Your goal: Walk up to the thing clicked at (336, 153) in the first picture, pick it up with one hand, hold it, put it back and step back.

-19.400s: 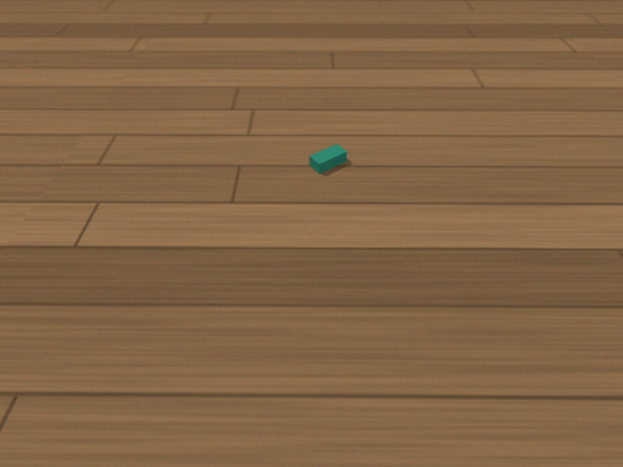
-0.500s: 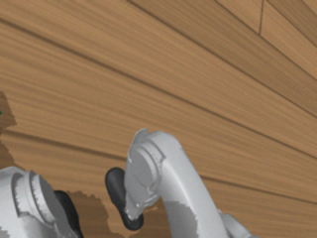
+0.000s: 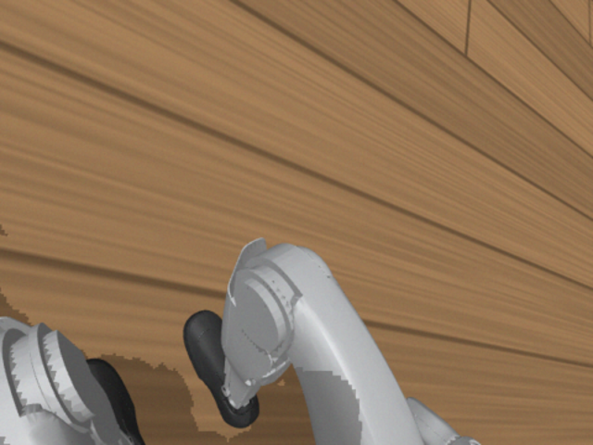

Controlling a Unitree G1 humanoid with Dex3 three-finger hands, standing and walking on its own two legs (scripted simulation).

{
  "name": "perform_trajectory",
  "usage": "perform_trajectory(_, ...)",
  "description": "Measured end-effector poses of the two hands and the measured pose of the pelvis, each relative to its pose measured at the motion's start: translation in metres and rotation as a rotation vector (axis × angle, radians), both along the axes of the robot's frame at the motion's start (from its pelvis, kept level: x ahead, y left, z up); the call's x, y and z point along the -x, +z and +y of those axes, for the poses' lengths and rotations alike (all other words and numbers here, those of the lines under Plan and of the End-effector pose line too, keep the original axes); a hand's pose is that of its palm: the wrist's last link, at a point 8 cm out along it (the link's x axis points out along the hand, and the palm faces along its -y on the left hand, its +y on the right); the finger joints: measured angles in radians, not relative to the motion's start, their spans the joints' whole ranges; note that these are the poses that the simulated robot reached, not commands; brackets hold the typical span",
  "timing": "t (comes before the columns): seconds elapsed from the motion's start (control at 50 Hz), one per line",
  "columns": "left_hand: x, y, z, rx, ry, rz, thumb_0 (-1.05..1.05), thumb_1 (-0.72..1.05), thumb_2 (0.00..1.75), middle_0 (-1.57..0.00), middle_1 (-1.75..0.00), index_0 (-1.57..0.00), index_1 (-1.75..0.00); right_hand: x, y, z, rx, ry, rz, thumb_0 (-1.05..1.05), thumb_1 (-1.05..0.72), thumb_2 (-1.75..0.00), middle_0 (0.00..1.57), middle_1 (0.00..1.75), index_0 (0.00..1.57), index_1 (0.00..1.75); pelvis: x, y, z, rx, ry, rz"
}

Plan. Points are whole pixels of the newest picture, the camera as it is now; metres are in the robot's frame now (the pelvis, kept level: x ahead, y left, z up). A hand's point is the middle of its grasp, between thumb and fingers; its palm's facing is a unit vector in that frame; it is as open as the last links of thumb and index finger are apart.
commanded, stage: close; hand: left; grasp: from above
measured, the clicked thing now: out of the picture +0.44 +0.35 -0.29
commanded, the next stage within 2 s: settle in 1.56 s
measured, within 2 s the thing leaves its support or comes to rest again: leaves its support in 1.94 s
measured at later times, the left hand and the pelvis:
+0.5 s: hand out of the picture +0.43 +0.35 -0.27, palm faces -0.42 -0.16 -0.89, open 13.0 cm; pelvis +0.00 +0.00 +0.00, yaw +0 degrees
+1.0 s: hand out of the picture +0.43 +0.35 -0.26, palm faces -0.44 -0.17 -0.88, open 11.8 cm; pelvis +0.00 +0.00 +0.00, yaw -1 degrees
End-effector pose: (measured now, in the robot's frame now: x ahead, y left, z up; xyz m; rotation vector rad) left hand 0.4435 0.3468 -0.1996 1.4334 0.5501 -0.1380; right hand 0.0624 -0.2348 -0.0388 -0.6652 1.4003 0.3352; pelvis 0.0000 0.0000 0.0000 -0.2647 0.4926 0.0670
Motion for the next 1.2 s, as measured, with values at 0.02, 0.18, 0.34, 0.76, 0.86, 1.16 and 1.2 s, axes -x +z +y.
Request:
perform_trajectory(0.02, 0.000, 0.000, 0.001, -0.002, 0.005, 0.004, 0.00, -0.55, 1.02, -0.08, -0.97, -0.06, -0.99, 0.000, 0.000, -0.001, 0.001, -0.001, 0.001, 0.00, -0.92, -0.90, 0.20, 0.30, 0.20, 0.30, 0.000, 0.000, 0.000, 0.000, 0.000, 0.001)
perform_trajectory(0.18, 0.005, -0.005, 0.002, 0.004, 0.025, 0.041, 0.00, -0.48, 0.97, -0.10, -0.99, -0.10, -1.00, 0.002, 0.000, -0.001, -0.006, -0.006, 0.007, 0.00, -0.91, -0.90, 0.20, 0.30, 0.20, 0.30, 0.000, 0.001, -0.001, -0.001, 0.000, -0.004)
perform_trajectory(0.34, 0.007, -0.010, -0.001, 0.020, -0.003, 0.038, 0.00, -0.41, 0.92, -0.14, -0.99, -0.14, -0.99, -0.002, -0.001, 0.004, -0.022, 0.021, 0.009, 0.00, -0.91, -0.90, 0.20, 0.30, 0.20, 0.30, 0.000, 0.001, -0.001, 0.001, -0.001, -0.012)
perform_trajectory(0.76, 0.007, -0.008, 0.007, 0.012, 0.021, 0.036, 0.00, -0.25, 0.86, -0.26, -0.96, -0.28, -0.95, -0.006, 0.000, 0.005, -0.025, 0.034, 0.003, 0.00, -0.91, -0.90, 0.20, 0.30, 0.20, 0.30, 0.001, 0.002, 0.001, 0.010, -0.002, -0.013)
perform_trajectory(0.86, 0.009, -0.008, 0.007, 0.015, 0.011, 0.036, 0.00, -0.22, 0.84, -0.29, -0.96, -0.31, -0.94, -0.005, 0.001, 0.006, -0.022, 0.036, 0.005, 0.00, -0.91, -0.90, 0.20, 0.30, 0.20, 0.30, 0.001, 0.002, 0.001, 0.013, -0.004, -0.017)
perform_trajectory(1.16, 0.010, -0.006, 0.008, 0.012, 0.003, 0.020, 0.00, -0.20, 0.79, -0.35, -0.92, -0.40, -0.91, -0.005, 0.003, 0.005, -0.013, 0.048, -0.007, 0.00, -0.91, -0.90, 0.20, 0.30, 0.20, 0.30, 0.003, 0.001, 0.002, 0.015, -0.006, -0.022)
perform_trajectory(1.2, 0.010, -0.006, 0.009, 0.010, 0.004, 0.020, 0.00, -0.20, 0.78, -0.35, -0.92, -0.41, -0.90, -0.006, 0.003, 0.005, -0.013, 0.048, -0.010, 0.00, -0.91, -0.90, 0.20, 0.30, 0.20, 0.30, 0.003, 0.001, 0.002, 0.014, -0.005, -0.021)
